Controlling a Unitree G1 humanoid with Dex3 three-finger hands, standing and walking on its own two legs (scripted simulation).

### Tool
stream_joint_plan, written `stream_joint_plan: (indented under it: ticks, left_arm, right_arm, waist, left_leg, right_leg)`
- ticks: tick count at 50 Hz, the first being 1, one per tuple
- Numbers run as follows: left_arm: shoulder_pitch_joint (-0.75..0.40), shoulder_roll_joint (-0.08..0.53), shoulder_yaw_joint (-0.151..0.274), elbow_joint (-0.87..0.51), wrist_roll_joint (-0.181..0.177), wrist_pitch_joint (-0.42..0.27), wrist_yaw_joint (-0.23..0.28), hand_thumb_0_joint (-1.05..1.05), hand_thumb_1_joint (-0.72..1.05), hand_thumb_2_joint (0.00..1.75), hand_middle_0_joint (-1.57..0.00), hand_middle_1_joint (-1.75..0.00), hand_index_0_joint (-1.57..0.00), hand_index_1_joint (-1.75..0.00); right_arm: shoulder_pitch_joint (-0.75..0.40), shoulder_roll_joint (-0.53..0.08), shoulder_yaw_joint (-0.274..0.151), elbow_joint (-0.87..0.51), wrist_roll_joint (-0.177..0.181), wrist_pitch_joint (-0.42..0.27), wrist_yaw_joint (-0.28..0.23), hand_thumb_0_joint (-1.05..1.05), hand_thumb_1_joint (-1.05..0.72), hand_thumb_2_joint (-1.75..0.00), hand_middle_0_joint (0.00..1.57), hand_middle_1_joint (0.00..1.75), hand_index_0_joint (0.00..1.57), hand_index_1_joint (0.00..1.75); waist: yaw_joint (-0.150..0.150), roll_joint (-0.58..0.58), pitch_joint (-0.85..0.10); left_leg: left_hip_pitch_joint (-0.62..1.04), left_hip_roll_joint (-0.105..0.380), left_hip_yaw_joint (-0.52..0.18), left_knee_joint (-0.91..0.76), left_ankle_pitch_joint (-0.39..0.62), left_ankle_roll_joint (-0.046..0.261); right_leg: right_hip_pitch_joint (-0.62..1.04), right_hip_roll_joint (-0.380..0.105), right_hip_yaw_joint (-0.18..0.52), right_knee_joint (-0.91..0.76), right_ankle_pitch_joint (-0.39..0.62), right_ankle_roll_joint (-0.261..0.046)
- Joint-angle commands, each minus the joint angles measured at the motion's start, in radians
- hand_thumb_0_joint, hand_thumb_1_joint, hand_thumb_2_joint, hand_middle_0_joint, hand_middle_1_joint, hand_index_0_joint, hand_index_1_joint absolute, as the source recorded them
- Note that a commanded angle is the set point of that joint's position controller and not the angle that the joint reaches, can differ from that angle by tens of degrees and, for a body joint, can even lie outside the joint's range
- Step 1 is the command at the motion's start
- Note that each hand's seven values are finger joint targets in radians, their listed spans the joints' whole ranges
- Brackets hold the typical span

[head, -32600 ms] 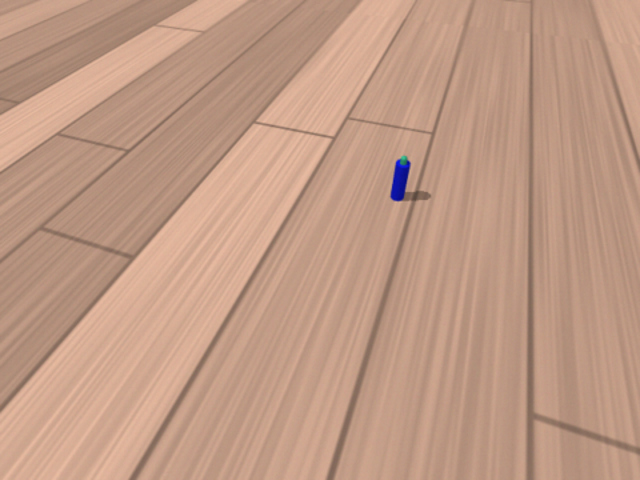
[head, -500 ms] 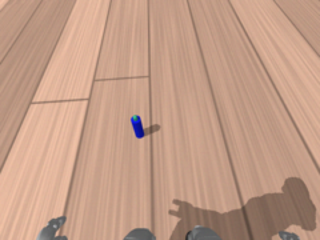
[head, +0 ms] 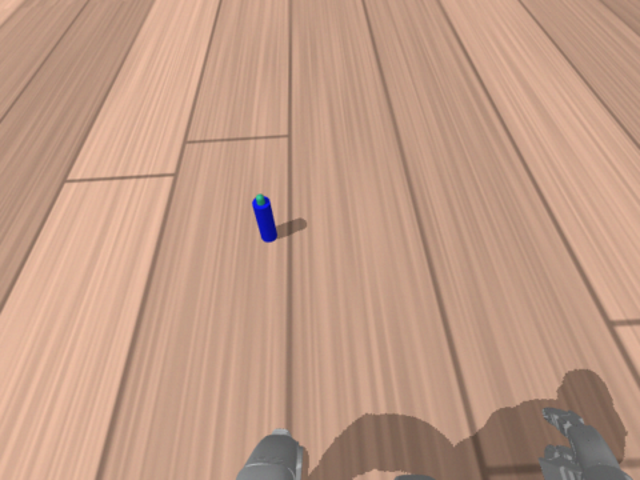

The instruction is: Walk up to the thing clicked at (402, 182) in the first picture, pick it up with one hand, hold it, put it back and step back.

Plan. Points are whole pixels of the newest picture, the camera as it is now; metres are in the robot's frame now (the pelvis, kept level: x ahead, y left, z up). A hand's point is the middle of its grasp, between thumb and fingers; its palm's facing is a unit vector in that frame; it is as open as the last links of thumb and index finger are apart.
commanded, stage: step back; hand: left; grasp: from the side
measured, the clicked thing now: (264, 217) +1.01 +0.26 -0.63
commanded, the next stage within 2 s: stand in 1.10 s
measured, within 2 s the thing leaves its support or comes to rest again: neither
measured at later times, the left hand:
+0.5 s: hand out of the picture +0.00 +0.30 -0.13, palm faces +0.06 -0.92 -0.40, open 7.4 cm
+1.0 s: hand out of the picture +0.05 +0.28 -0.14, palm faces +0.12 -0.91 -0.39, open 7.4 cm
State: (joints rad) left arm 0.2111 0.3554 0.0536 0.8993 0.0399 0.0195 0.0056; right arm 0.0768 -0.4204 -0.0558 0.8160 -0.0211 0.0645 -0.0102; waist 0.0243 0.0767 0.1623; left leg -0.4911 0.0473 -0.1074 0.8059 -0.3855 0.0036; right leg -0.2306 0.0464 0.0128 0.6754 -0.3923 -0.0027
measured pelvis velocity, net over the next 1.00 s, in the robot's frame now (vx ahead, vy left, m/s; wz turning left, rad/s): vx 0.00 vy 0.01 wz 0.09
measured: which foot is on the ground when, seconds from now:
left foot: up 0.00-0.24, down 0.26-0.60, up 0.62-0.90, down 0.92-1.00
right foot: down 0.00-0.28, up 0.30-0.54, down 0.56-1.00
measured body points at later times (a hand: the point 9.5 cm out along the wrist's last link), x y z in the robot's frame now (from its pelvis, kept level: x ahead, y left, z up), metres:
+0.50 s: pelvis -0.05 +0.01 +0.02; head -0.04 +0.01 +0.47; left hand -0.01 +0.34 -0.10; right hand +0.00 -0.30 -0.10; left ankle -0.07 +0.14 -0.71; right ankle +0.01 -0.11 -0.69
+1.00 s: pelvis +0.00 +0.01 +0.01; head +0.03 +0.01 +0.46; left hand +0.05 +0.33 -0.11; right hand +0.12 -0.28 -0.12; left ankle +0.03 +0.15 -0.72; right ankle +0.02 -0.11 -0.71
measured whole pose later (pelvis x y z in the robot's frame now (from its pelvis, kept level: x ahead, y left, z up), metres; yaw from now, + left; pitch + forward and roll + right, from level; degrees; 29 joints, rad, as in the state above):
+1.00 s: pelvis +0.00 +0.01 +0.01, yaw +5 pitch -3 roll +1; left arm 0.16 0.37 0.04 0.96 0.00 -0.02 0.02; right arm 0.14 -0.35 -0.04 1.00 -0.02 0.00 0.00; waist 0.04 -0.01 0.13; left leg -0.31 0.01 0.02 0.61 -0.25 -0.01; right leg -0.29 -0.05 -0.03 0.70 -0.36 -0.01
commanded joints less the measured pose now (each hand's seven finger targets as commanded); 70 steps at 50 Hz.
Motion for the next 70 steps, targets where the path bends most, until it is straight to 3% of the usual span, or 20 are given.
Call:
stream_joint_plan:
  ticks: [1, 4, 8, 12, 13, 15, 16, 19, 25, 28, 29, 30, 32, 36, 43, 47, 50, 55, 63, 70]
  left_arm:
    - [-0.117, 0.35, 0.097, -0.117, 0.006, -0.039, 0.029, 0.0, 0.9, 0.9, -0.2, -0.3, -0.2, -0.3]
    - [-0.088, 0.282, 0.089, -0.088, 0.001, -0.048, 0.029, 0.0, 0.9, 0.9, -0.2, -0.3, -0.2, -0.3]
    - [-0.009, 0.305, 0.102, -0.066, 0.017, -0.055, 0.017, 0.0, 0.9, 0.9, -0.2, -0.3, -0.2, -0.3]
    - [-0.038, 0.306, 0.086, -0.064, 0.005, -0.037, 0.005, 0.0, 0.9, 0.9, -0.2, -0.3, -0.2, -0.3]
    - [-0.019, 0.243, 0.065, -0.065, 0.006, -0.03, 0.006, 0.0, 0.9, 0.9, -0.2, -0.3, -0.2, -0.3]
    - [-0.047, 0.209, 0.056, -0.069, -0.018, -0.035, 0.008, 0.0, 0.9, 0.9, -0.2, -0.3, -0.2, -0.3]
    - [-0.133, 0.291, 0.073, -0.066, -0.006, -0.042, 0.007, 0.0, 0.9, 0.9, -0.2, -0.3, -0.2, -0.3]
    - [-0.044, 0.246, 0.065, -0.033, -0.022, -0.054, -0.015, 0.0, 0.9, 0.9, -0.2, -0.3, -0.2, -0.3]
    - [-0.044, 0.227, 0.067, -0.013, -0.015, -0.064, -0.026, 0.0, 0.9, 0.9, -0.2, -0.3, -0.2, -0.3]
    - [0.068, 0.214, 0.071, 0.044, -0.01, -0.075, -0.01, 0.0, 0.9, 0.9, -0.2, -0.3, -0.2, -0.3]
    - [0.101, 0.235, 0.08, 0.05, -0.002, -0.083, -0.001, 0.0, 0.9, 0.9, -0.2, -0.3, -0.2, -0.3]
    - [0.122, 0.31, 0.098, 0.045, 0.011, -0.095, 0.009, 0.0, 0.9, 0.9, -0.2, -0.3, -0.2, -0.3]
    - [0.019, 0.367, 0.102, 0.002, -0.002, -0.091, 0.006, 0.0, 0.9, 0.9, -0.2, -0.3, -0.2, -0.3]
    - [-0.03, 0.277, 0.076, 0.0, -0.016, -0.104, 0.011, 0.0, 0.9, 0.9, -0.2, -0.3, -0.2, -0.3]
    - [-0.049, 0.257, 0.053, -0.009, -0.027, -0.083, 0.018, 0.0, 0.9, 0.9, -0.2, -0.3, -0.2, -0.3]
    - [-0.049, 0.221, 0.036, -0.028, -0.037, -0.059, 0.022, 0.0, 0.9, 0.9, -0.2, -0.3, -0.2, -0.3]
    - [-0.028, 0.208, 0.029, 0.03, -0.046, -0.039, 0.024, 0.0, 0.9, 0.9, -0.2, -0.3, -0.2, -0.3]
    - [-0.069, 0.204, 0.004, 0.086, -0.025, -0.053, 0.003, 0.0, 0.9, 0.9, -0.2, -0.3, -0.2, -0.3]
    - [-0.12, 0.214, -0.013, 0.143, -0.039, -0.073, -0.003, 0.0, 0.9, 0.9, -0.2, -0.3, -0.2, -0.3]
    - [-0.147, 0.213, -0.016, 0.174, -0.037, -0.068, -0.003, 0.0, 0.9, 0.9, -0.2, -0.3, -0.2, -0.3]
  right_arm:
    - [0.018, -0.209, -0.065, -0.044, 0.009, -0.008, -0.006, 0.0, -0.9, -0.9, 0.2, 0.3, 0.2, 0.3]
    - [0.094, -0.152, -0.046, 0.002, 0.007, -0.024, -0.003, 0.0, -0.9, -0.9, 0.2, 0.3, 0.2, 0.3]
    - [0.067, -0.16, -0.049, 0.007, -0.014, -0.049, 0.016, 0.0, -0.9, -0.9, 0.2, 0.3, 0.2, 0.3]
    - [0.169, -0.152, -0.06, 0.07, -0.018, -0.08, 0.025, 0.0, -0.9, -0.9, 0.2, 0.3, 0.2, 0.3]
    - [0.216, -0.164, -0.075, 0.097, -0.029, -0.088, 0.019, 0.0, -0.9, -0.9, 0.2, 0.3, 0.2, 0.3]
    - [0.192, -0.326, -0.1, 0.066, -0.035, -0.097, 0.015, 0.0, -0.9, -0.9, 0.2, 0.3, 0.2, 0.3]
    - [0.182, -0.34, -0.104, 0.071, -0.022, -0.097, 0.019, 0.0, -0.9, -0.9, 0.2, 0.3, 0.2, 0.3]
    - [0.101, -0.211, -0.066, 0.06, -0.024, -0.112, 0.016, 0.0, -0.9, -0.9, 0.2, 0.3, 0.2, 0.3]
    - [0.139, -0.22, -0.074, 0.061, -0.021, -0.101, 0.02, 0.0, -0.9, -0.9, 0.2, 0.3, 0.2, 0.3]
    - [0.101, -0.164, -0.051, 0.047, -0.005, -0.083, 0.02, 0.0, -0.9, -0.9, 0.2, 0.3, 0.2, 0.3]
    - [0.13, -0.107, -0.031, 0.049, 0.0, -0.081, 0.016, 0.0, -0.9, -0.9, 0.2, 0.3, 0.2, 0.3]
    - [0.152, -0.044, -0.011, 0.03, 0.009, -0.086, 0.015, 0.0, -0.9, -0.9, 0.2, 0.3, 0.2, 0.3]
    - [0.171, -0.172, -0.048, 0.062, -0.004, -0.081, -0.005, 0.0, -0.9, -0.9, 0.2, 0.3, 0.2, 0.3]
    - [0.199, -0.136, -0.038, 0.11, 0.003, -0.085, 0.003, 0.0, -0.9, -0.9, 0.2, 0.3, 0.2, 0.3]
    - [0.14, -0.098, -0.028, 0.114, 0.001, -0.08, -0.001, 0.0, -0.9, -0.9, 0.2, 0.3, 0.2, 0.3]
    - [0.152, -0.16, -0.048, 0.136, -0.006, -0.089, -0.011, 0.0, -0.9, -0.9, 0.2, 0.3, 0.2, 0.3]
    - [-0.016, -0.214, -0.045, 0.113, 0.002, -0.082, -0.006, 0.0, -0.9, -0.9, 0.2, 0.3, 0.2, 0.3]
    - [0.0, -0.137, -0.008, 0.153, 0.014, -0.082, 0.008, 0.0, -0.9, -0.9, 0.2, 0.3, 0.2, 0.3]
    - [-0.028, -0.137, 0.003, 0.217, 0.014, -0.114, 0.012, 0.0, -0.9, -0.9, 0.2, 0.3, 0.2, 0.3]
    - [-0.048, -0.125, 0.01, 0.247, 0.014, -0.105, 0.013, 0.0, -0.9, -0.9, 0.2, 0.3, 0.2, 0.3]
  waist:
    - [-0.013, -0.201, -0.051]
    - [-0.026, -0.19, -0.102]
    - [0.046, -0.266, -0.113]
    - [-0.015, -0.251, -0.158]
    - [-0.036, -0.139, -0.181]
    - [-0.051, 0.107, -0.105]
    - [-0.076, 0.052, -0.003]
    - [-0.01, 0.036, -0.011]
    - [-0.041, 0.113, -0.071]
    - [0.032, 0.034, -0.12]
    - [0.047, -0.067, -0.159]
    - [0.048, -0.284, -0.186]
    - [0.023, -0.196, -0.097]
    - [-0.012, -0.154, -0.095]
    - [-0.007, -0.265, -0.18]
    - [-0.018, -0.099, -0.258]
    - [0.02, 0.056, -0.228]
    - [-0.03, 0.026, -0.169]
    - [-0.029, -0.075, -0.226]
    - [-0.029, -0.086, -0.172]
  left_leg:
    - [0.052, -0.087, -0.117, 0.363, -0.104, -0.001]
    - [0.001, -0.134, -0.063, 0.355, -0.015, -0.021]
    - [-0.041, -0.066, 0.021, 0.028, -0.102, -0.034]
    - [0.31, -0.076, 0.108, -0.43, -0.03, 0.015]
    - [0.44, -0.055, 0.019, -0.48, -0.008, 0.029]
    - [0.4, 0.289, -0.576, -0.625, -0.472, 0.213]
    - [0.202, 0.325, -0.6, -0.66, -0.555, 0.269]
    - [0.281, 0.16, -0.253, -0.573, -0.214, 0.173]
    - [0.202, 0.142, -0.15, -0.504, -0.141, 0.173]
    - [0.074, 0.084, -0.061, -0.314, -0.086, 0.114]
    - [0.029, 0.042, -0.017, -0.16, -0.037, 0.086]
    - [-0.114, -0.103, 0.044, 0.08, -0.113, 0.025]
    - [-0.054, -0.047, -0.024, 0.194, -0.231, 0.016]
    - [0.024, -0.033, -0.041, 0.149, -0.068, 0.011]
    - [0.192, -0.034, 0.129, -0.162, 0.059, 0.0]
    - [0.375, 0.075, 0.005, -0.319, 0.518, 0.062]
    - [0.154, 0.246, -0.152, -0.392, 0.302, 0.202]
    - [0.179, 0.08, -0.034, -0.434, 0.0, 0.044]
    - [0.405, 0.102, 0.004, -0.426, 0.453, 0.034]
    - [0.375, 0.087, 0.023, -0.507, 0.284, 0.016]
  right_leg:
    - [-0.286, -0.399, 0.427, -0.377, -0.009, -0.24]
    - [-0.106, -0.232, 0.199, -0.28, 0.072, -0.153]
    - [0.068, -0.266, 0.279, -0.326, -0.328, -0.171]
    - [-0.054, -0.262, 0.188, -0.221, -0.169, -0.139]
    - [-0.141, -0.209, 0.12, -0.047, -0.083, -0.099]
    - [-0.464, -0.044, -0.029, 0.249, -0.169, -0.005]
    - [-0.388, -0.104, 0.065, 0.285, -0.168, -0.016]
    - [-0.325, -0.099, 0.032, 0.208, -0.026, -0.026]
    - [-0.107, -0.06, -0.039, -0.014, -0.017, -0.012]
    - [0.156, -0.015, -0.073, -0.199, 0.129, -0.019]
    - [0.255, -0.069, 0.024, -0.264, 0.112, -0.024]
    - [0.306, -0.3, 0.426, -0.389, 0.021, -0.105]
    - [0.065, -0.481, 0.605, -0.424, -0.144, -0.272]
    - [0.028, -0.313, 0.257, -0.338, 0.258, -0.171]
    - [0.034, -0.271, 0.083, -0.168, 0.745, -0.137]
    - [-0.041, -0.185, 0.044, -0.003, 0.536, -0.05]
    - [0.068, -0.069, -0.018, 0.032, -0.035, -0.026]
    - [0.013, -0.164, 0.105, -0.243, 0.044, -0.052]
    - [0.08, -0.168, 0.069, -0.307, 0.384, -0.02]
    - [0.076, -0.176, 0.072, -0.394, 0.257, -0.013]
